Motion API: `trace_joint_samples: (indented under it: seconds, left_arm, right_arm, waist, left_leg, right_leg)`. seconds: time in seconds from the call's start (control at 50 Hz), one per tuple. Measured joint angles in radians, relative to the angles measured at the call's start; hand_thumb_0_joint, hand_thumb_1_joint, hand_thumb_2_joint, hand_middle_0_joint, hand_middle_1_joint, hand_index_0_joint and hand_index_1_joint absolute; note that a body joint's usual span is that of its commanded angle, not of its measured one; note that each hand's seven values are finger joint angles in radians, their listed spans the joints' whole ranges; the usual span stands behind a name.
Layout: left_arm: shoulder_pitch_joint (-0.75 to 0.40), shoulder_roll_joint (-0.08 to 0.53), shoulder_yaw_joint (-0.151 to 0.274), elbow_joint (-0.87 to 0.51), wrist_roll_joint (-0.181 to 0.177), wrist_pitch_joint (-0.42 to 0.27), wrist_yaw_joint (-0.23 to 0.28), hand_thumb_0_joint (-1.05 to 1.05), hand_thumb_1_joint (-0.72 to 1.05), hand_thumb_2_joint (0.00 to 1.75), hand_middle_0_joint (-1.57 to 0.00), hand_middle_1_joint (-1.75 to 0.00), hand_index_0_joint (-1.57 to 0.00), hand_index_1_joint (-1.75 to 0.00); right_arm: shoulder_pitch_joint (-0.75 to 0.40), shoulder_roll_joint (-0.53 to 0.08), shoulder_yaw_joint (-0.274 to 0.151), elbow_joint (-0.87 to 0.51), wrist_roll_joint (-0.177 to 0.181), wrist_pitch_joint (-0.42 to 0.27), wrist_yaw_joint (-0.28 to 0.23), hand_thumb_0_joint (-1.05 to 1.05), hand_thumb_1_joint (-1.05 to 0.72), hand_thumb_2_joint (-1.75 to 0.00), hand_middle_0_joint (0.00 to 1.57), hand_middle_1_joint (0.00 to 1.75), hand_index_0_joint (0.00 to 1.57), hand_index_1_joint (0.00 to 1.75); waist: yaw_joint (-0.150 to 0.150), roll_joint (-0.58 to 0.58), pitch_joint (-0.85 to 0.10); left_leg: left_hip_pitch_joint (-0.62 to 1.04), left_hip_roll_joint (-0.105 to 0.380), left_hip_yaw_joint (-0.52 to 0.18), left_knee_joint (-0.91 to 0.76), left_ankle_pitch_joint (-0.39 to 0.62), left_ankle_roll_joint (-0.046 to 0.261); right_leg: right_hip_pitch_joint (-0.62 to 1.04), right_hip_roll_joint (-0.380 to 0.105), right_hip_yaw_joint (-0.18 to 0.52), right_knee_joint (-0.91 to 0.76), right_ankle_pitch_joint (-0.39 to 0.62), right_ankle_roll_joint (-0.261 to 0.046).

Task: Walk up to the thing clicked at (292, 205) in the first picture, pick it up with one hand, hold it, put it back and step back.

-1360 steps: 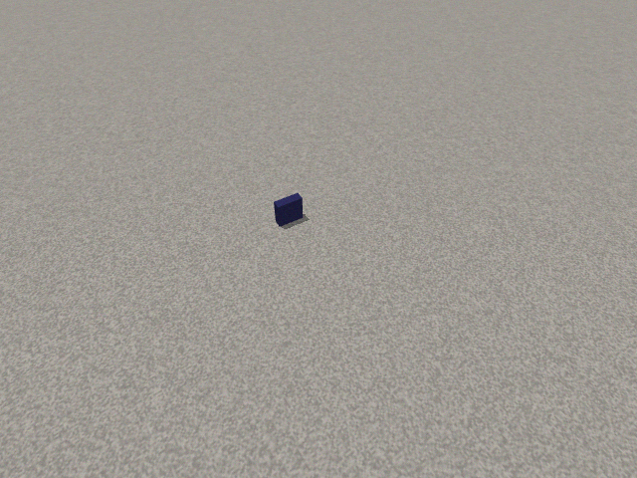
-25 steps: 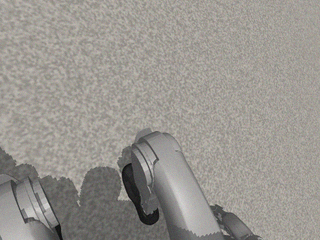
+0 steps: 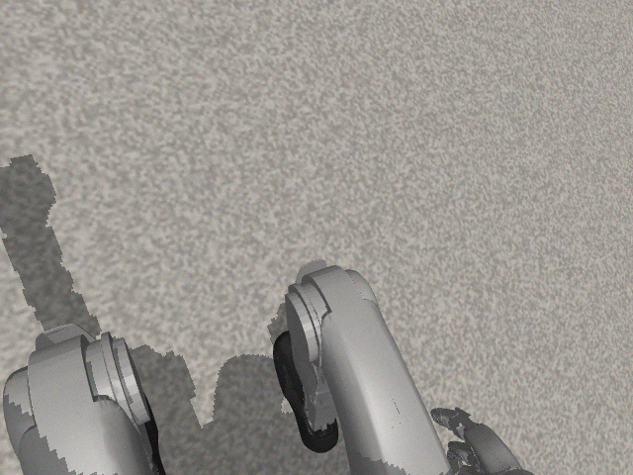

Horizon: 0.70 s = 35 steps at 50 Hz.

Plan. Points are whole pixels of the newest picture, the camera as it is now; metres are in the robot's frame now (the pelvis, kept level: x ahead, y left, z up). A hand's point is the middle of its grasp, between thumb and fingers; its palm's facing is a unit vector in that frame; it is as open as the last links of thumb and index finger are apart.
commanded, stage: lift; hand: left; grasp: from above
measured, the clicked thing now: out of the picture +0.54 +0.34 -0.17
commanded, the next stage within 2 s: hold in 1.74 s
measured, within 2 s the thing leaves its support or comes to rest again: neither
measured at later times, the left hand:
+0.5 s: hand out of the picture +0.48 +0.33 -0.06, palm faces -0.47 -0.11 -0.88, open 7.6 cm
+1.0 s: hand out of the picture +0.38 +0.31 +0.13, palm faces -0.43 -0.14 -0.89, open 7.6 cm
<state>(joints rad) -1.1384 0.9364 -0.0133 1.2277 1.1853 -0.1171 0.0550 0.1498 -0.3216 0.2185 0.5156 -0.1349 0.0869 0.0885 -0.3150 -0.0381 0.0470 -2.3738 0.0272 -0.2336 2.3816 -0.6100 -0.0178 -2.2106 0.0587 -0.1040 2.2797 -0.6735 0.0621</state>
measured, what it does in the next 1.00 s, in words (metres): rises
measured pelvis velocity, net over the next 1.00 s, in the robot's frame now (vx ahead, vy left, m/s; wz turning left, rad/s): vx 0.00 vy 0.00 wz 0.15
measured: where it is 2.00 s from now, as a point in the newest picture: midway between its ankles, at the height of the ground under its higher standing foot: (233, 441)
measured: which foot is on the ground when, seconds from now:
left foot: down 0.00-1.00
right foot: down 0.00-1.00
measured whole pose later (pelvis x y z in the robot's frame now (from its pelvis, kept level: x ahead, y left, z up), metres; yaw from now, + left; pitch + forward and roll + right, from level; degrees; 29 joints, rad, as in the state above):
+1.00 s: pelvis +0.00 +0.00 +0.20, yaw +9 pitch +28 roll -5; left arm -0.60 0.59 -0.08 0.78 0.98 -0.05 -0.02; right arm 0.15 -0.23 0.02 0.65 0.01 0.10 -0.02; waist -0.11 0.05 -0.16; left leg -1.69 0.06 -0.09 1.73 -0.55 -0.01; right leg -1.59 0.01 -0.02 1.69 -0.60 0.05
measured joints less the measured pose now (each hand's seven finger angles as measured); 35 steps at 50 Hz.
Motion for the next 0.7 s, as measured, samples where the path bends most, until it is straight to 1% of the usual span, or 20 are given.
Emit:
trace_joint_samples:
  seconds: [0.12,0.2,0.26,0.36,0.44,0.54,0.6,0.7]
  left_arm:
    - [-0.009,-0.006,0.004,0.004,0.002,0.002,-0.007,-0.01,0.27,0.48,-0.82,-0.56,-0.85,-0.51]
    - [-0.001,-0.014,0.007,-0.004,-0.012,0.005,-0.03,-0.01,0.28,0.47,-0.82,-0.58,-0.85,-0.52]
    - [0.023,-0.026,0.017,-0.034,-0.032,0.007,-0.058,0.0,0.28,0.46,-0.81,-0.6,-0.84,-0.53]
    - [0.083,-0.054,0.028,-0.104,-0.059,-0.005,-0.103,0.0,0.29,0.44,-0.79,-0.62,-0.83,-0.54]
    - [0.141,-0.086,0.032,-0.175,-0.082,-0.02,-0.124,0.0,0.29,0.44,-0.79,-0.62,-0.83,-0.55]
    - [0.206,-0.128,0.02,-0.238,-0.113,-0.029,-0.121,0.0,0.3,0.43,-0.78,-0.63,-0.83,-0.56]
    - [0.241,-0.156,0.008,-0.265,-0.126,-0.02,-0.114,0.0,0.3,0.43,-0.78,-0.64,-0.82,-0.56]
    - [0.289,-0.198,-0.02,-0.294,-0.152,0.002,-0.104,0.0,0.3,0.43,-0.78,-0.64,-0.82,-0.57]
  right_arm:
    - [0.025,0.007,-0.006,0.008,0.008,0.016,-0.011,0.0,-0.92,-0.9,0.2,0.3,0.2,0.3]
    - [0.04,0.013,-0.013,0.013,0.016,0.026,-0.016,0.0,-0.92,-0.9,0.21,0.3,0.2,0.3]
    - [0.05,0.017,-0.023,0.013,0.023,0.034,-0.019,0.0,-0.92,-0.9,0.21,0.3,0.2,0.3]
    - [0.06,0.022,-0.043,0.021,0.036,0.048,-0.025,0.0,-0.92,-0.9,0.21,0.3,0.2,0.3]
    - [0.063,0.028,-0.068,0.032,0.05,0.056,-0.034,0.0,-0.92,-0.9,0.21,0.3,0.21,0.3]
    - [0.05,0.04,-0.105,0.052,0.07,0.057,-0.047,0.0,-0.92,-0.9,0.21,0.3,0.2,0.3]
    - [0.039,0.047,-0.127,0.062,0.083,0.052,-0.054,0.0,-0.92,-0.9,0.21,0.3,0.2,0.3]
    - [0.014,0.059,-0.153,0.077,0.101,0.041,-0.067,0.0,-0.91,-0.9,0.2,0.3,0.2,0.3]
  waist:
    - [-0.004,0.012,-0.017]
    - [0.0,0.023,-0.024]
    - [0.009,0.033,-0.028]
    - [0.033,0.045,-0.043]
    - [0.058,0.052,-0.072]
    - [0.091,0.056,-0.121]
    - [0.111,0.06,-0.149]
    - [0.143,0.066,-0.18]
  left_leg:
    - [0.002,0.001,0.012,-0.016,0.007,0.001]
    - [0.01,0.001,0.02,-0.034,0.012,0.001]
    - [0.022,0.002,0.026,-0.051,0.016,0.002]
    - [0.053,0.003,0.038,-0.088,0.019,0.002]
    - [0.084,0.004,0.052,-0.126,0.021,0.003]
    - [0.141,0.008,0.075,-0.188,0.021,0.006]
    - [0.184,0.009,0.09,-0.233,0.022,0.008]
    - [0.277,0.014,0.11,-0.313,0.022,0.01]
  right_leg:
    - [-0.003,-0.003,0.008,-0.009,0.006,-0.004]
    - [0.002,-0.006,0.013,-0.021,0.008,-0.004]
    - [0.011,-0.009,0.017,-0.035,0.011,-0.004]
    - [0.037,-0.014,0.024,-0.065,0.014,-0.002]
    - [0.062,-0.02,0.033,-0.094,0.014,-0.005]
    - [0.11,-0.026,0.048,-0.146,0.014,-0.005]
    - [0.146,-0.032,0.057,-0.182,0.014,-0.009]
    - [0.229,-0.036,0.069,-0.256,0.019,-0.006]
